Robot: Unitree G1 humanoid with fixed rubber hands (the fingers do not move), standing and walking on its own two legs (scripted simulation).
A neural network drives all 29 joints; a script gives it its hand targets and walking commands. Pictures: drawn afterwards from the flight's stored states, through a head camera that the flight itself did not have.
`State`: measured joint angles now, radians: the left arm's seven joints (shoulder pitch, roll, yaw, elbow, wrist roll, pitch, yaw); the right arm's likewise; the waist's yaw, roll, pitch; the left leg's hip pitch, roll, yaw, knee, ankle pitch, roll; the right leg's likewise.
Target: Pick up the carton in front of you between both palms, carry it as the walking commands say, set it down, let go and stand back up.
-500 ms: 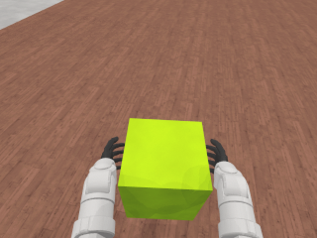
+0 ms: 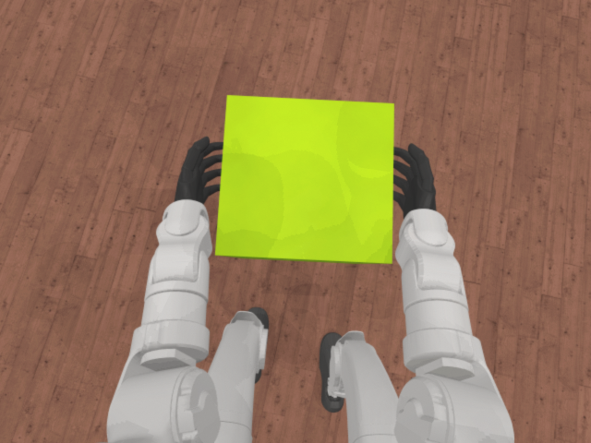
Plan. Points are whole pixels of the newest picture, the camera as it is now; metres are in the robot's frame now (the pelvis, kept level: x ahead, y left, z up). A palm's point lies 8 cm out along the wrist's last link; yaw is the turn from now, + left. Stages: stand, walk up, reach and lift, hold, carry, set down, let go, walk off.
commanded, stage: set down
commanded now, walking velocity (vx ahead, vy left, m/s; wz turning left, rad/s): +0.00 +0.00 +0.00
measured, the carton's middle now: (303, 196) +0.44 +0.03 -0.17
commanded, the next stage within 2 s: none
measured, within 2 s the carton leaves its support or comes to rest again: rests again in 1.66 s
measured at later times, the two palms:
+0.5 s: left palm (198, 185) +0.45 +0.21 -0.22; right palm (371, 195) +0.47 -0.09 -0.21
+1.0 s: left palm (197, 188) +0.49 +0.25 -0.37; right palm (335, 195) +0.50 -0.05 -0.37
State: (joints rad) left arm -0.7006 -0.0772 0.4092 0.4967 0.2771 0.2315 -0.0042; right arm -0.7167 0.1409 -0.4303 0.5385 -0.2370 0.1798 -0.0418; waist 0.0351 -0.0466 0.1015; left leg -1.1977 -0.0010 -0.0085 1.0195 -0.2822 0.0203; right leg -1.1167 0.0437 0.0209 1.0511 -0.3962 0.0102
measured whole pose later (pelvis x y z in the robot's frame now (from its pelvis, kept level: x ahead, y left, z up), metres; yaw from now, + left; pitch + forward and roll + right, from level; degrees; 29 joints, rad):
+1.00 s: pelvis -0.04 +0.00 -0.23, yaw -4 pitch +42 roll -6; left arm -1.36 0.27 0.35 0.81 0.18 0.34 -0.04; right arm -1.30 0.03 -0.48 0.71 -0.14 0.28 -0.20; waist 0.10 -0.09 0.18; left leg -2.18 -0.01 -0.06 1.90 -0.46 0.02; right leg -2.05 0.12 -0.01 1.93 -0.63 0.05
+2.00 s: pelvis -0.05 +0.00 -0.31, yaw -5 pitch +31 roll -4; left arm -1.61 0.47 0.27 1.10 0.09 0.26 -0.14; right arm -1.56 -0.12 -0.34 0.99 0.02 0.22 -0.15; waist 0.12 -0.10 0.52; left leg -2.22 0.05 -0.04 2.18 -0.50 0.04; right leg -2.11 0.19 0.00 2.22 -0.66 0.07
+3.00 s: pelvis -0.05 +0.00 -0.25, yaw -3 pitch +36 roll -6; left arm -1.59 0.58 0.22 1.09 -0.04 0.23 -0.11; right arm -1.53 -0.17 -0.29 0.87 0.04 0.29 -0.23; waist 0.07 -0.07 0.35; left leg -2.13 -0.02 -0.07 1.96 -0.47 0.01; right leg -2.00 0.12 -0.02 1.99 -0.64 0.05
